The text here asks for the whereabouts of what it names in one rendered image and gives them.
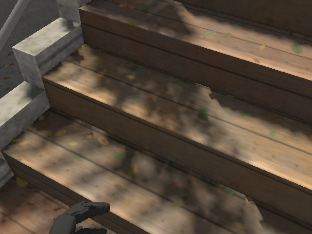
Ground robot left hand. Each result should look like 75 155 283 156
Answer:
49 201 110 234

